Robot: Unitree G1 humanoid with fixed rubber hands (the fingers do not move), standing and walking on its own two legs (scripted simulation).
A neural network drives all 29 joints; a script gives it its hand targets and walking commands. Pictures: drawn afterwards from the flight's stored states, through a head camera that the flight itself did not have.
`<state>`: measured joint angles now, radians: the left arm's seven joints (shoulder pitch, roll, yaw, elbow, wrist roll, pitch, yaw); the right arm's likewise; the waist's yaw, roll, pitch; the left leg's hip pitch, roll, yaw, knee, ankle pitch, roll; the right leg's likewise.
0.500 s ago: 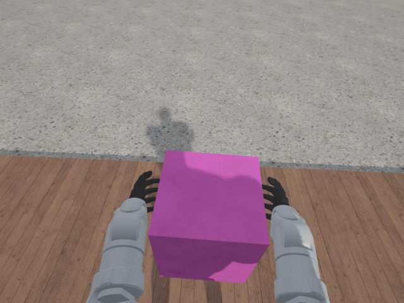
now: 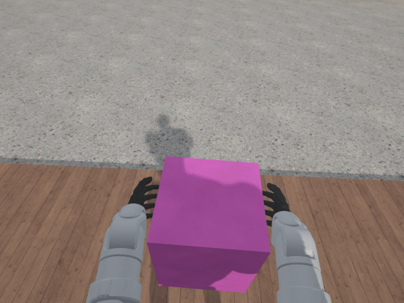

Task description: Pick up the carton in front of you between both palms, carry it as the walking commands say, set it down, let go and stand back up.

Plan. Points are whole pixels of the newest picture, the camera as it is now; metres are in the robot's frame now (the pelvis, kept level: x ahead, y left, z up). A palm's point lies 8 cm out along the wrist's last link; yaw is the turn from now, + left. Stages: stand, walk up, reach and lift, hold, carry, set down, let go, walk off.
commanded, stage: reach and lift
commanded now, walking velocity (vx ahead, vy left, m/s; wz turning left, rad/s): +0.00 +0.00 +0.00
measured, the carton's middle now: (206, 226) +0.30 +0.00 -0.04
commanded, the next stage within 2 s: hold in 0.04 s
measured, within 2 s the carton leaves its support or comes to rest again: neither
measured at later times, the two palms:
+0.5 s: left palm (134, 208) +0.28 +0.15 +0.06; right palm (283, 215) +0.28 -0.15 +0.05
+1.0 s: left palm (130, 154) +0.41 +0.19 +0.08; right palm (257, 153) +0.43 -0.11 +0.08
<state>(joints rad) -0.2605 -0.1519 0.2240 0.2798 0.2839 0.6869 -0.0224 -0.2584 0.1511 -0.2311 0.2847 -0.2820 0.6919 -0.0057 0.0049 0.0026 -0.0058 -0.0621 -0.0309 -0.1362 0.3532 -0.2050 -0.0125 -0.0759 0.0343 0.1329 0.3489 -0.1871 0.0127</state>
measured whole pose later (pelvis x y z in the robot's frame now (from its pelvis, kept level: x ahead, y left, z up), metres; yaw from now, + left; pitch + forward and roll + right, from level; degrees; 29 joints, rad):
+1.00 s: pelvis +0.16 +0.02 -0.01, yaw +3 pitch +6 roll +1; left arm -0.15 -0.13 0.08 -0.32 0.11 1.19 0.09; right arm -0.14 0.13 -0.13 -0.31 -0.10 1.18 -0.09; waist 0.02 -0.04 -0.16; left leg -0.43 0.03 0.15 0.62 -0.39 0.01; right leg -0.14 -0.08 -0.16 0.39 -0.35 0.02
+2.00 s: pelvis +0.80 +0.06 -0.04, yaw +1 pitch +3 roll +0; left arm -0.63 0.04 0.15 0.06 0.03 1.20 0.12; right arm -0.64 0.01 -0.17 0.08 -0.06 1.19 -0.13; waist -0.03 -0.03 -0.01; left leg -0.55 0.01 0.18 0.70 -0.20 0.12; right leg -0.21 -0.03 -0.06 1.09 -0.50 -0.03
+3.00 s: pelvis +1.48 +0.02 -0.14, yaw +2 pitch +6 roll +3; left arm -0.49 -0.06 0.23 0.03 0.03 1.00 0.11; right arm -0.48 0.09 -0.20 0.00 -0.09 1.03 -0.14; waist 0.06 -0.01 0.05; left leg -0.72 -0.02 0.11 0.81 -0.14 0.05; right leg -0.13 0.11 -0.07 0.44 -0.42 -0.16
